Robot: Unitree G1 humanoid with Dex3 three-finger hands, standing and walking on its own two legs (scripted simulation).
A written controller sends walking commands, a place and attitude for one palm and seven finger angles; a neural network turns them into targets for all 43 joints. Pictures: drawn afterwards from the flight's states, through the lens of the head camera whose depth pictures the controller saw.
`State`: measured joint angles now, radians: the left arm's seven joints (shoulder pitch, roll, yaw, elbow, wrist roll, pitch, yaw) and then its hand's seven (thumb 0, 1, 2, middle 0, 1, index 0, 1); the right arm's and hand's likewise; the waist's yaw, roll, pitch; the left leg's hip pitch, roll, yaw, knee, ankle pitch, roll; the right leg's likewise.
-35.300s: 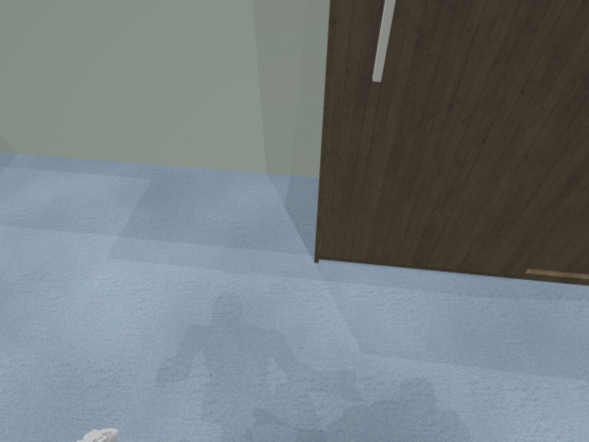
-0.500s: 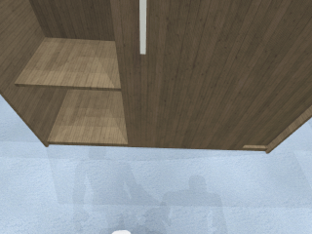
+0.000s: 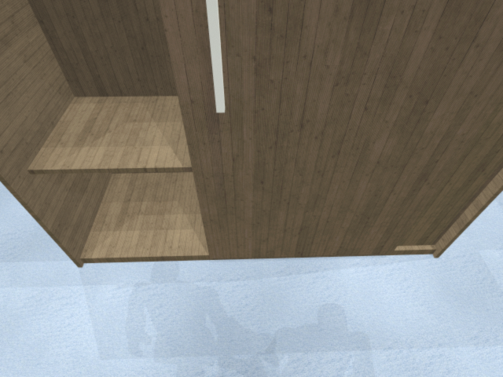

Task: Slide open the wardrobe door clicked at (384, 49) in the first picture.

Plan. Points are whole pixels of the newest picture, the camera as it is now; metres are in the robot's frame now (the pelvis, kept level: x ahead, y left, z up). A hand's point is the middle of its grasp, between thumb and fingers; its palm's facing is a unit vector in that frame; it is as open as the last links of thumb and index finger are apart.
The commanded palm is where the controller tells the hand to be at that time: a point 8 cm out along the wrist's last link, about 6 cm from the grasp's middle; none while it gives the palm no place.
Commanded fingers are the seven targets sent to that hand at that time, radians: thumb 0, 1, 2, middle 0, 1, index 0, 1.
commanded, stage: let the arm hang, fingers relaxed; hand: left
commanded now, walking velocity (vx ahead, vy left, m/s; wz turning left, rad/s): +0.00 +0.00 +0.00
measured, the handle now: (216, 43) +0.68 +0.11 +0.21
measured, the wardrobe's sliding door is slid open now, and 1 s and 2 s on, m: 0.57 0.57 0.57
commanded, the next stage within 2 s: look to check the result in 0.12 s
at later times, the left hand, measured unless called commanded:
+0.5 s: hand out of the picture +0.04 +0.22 -0.17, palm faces +0.00 -0.96 -0.28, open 7.4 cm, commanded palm none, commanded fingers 0.00 0.90 0.90 -0.20 -0.30 -0.20 -0.30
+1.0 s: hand out of the picture +0.09 +0.22 -0.16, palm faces -0.02 -0.95 -0.30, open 7.4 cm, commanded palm none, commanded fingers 0.00 0.90 0.90 -0.20 -0.30 -0.20 -0.30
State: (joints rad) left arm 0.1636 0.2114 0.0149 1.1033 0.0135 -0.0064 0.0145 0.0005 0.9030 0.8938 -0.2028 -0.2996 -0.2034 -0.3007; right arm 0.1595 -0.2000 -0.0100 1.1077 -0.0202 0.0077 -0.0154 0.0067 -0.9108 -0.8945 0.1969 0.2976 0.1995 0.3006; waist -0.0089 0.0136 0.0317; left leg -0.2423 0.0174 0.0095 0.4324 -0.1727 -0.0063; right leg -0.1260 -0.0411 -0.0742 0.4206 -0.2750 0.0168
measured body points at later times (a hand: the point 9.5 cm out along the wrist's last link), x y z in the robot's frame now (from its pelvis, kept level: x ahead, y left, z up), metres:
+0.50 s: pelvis +0.01 +0.00 +0.00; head +0.03 -0.01 +0.45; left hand +0.04 +0.27 -0.15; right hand +0.06 -0.27 -0.15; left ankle +0.04 +0.12 -0.74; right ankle -0.03 -0.13 -0.74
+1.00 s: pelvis +0.02 -0.01 +0.01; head +0.04 -0.01 +0.45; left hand +0.09 +0.27 -0.13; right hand +0.09 -0.29 -0.14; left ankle +0.04 +0.12 -0.74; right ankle -0.03 -0.13 -0.74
